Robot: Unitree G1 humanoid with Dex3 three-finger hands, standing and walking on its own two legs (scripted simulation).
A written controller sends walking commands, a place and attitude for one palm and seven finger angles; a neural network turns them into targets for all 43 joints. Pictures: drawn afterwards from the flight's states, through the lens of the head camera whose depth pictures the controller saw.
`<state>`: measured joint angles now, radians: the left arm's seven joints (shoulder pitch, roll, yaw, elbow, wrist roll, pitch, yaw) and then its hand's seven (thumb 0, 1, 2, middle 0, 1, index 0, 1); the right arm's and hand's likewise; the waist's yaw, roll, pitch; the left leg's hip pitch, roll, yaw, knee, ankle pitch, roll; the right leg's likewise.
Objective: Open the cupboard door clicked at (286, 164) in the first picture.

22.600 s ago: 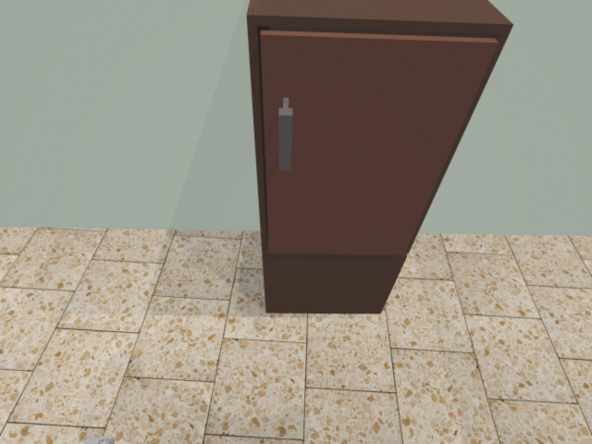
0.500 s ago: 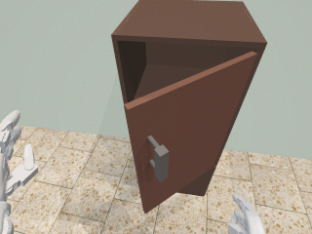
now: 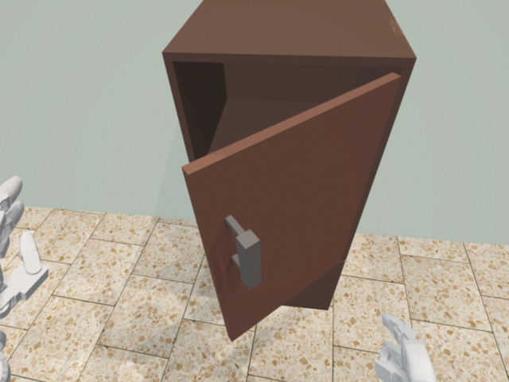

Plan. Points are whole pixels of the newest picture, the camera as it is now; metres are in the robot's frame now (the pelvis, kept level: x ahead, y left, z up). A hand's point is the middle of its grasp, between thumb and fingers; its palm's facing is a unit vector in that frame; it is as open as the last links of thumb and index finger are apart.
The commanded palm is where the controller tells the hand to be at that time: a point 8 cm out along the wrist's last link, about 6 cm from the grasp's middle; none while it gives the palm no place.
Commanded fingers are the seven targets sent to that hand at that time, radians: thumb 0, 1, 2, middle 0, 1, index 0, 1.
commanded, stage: step back with the hand held close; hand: left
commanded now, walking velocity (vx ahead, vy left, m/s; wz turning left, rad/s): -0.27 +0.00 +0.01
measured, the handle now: (241, 252) +0.30 +0.06 +0.06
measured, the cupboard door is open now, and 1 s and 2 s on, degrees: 42 42 42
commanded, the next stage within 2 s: stop stepping back and stand still in 0.76 s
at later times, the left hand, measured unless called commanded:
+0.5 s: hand out of the picture +0.11 +0.30 +0.15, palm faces +0.42 -0.76 -0.49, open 7.4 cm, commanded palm +0.05 +0.33 +0.17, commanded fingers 0.00 0.90 0.90 -0.20 -0.30 -0.20 -0.30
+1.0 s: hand out of the picture -0.01 +0.30 +0.17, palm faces +0.47 -0.79 -0.38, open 7.4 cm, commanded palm -0.07 +0.34 +0.17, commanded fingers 0.00 0.90 0.90 -0.20 -0.30 -0.20 -0.30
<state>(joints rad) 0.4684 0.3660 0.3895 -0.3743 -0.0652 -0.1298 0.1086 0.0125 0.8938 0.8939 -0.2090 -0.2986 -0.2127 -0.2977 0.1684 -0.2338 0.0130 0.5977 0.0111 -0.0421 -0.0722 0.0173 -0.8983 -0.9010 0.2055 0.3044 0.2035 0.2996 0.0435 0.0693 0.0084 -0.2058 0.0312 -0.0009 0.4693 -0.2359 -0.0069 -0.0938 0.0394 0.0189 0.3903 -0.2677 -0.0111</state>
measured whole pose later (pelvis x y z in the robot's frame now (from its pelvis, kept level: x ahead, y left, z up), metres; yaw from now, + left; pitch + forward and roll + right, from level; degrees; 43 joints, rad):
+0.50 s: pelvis -0.09 +0.03 -0.01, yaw +0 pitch -2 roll -2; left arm 0.55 0.41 0.43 -0.49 -0.02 -0.20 0.15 0.01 0.89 0.89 -0.21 -0.30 -0.22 -0.30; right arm 0.22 -0.22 -0.01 0.53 0.02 -0.05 -0.08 0.02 -0.90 -0.90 0.20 0.30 0.20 0.30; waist -0.01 0.03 0.05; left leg -0.40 0.01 0.02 0.56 -0.15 0.05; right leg -0.31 0.03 0.05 0.54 -0.23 0.04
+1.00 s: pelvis -0.21 +0.04 -0.01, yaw +0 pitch +1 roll -3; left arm 0.52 0.38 0.44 -0.57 -0.06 -0.20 0.18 0.01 0.90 0.89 -0.21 -0.30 -0.21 -0.30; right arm 0.19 -0.15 0.01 0.61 -0.01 -0.15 -0.03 0.02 -0.90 -0.90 0.21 0.30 0.20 0.30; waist 0.01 0.00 0.03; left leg -0.44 0.07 0.05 0.48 -0.07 0.04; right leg -0.28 0.05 -0.03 0.84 -0.51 0.02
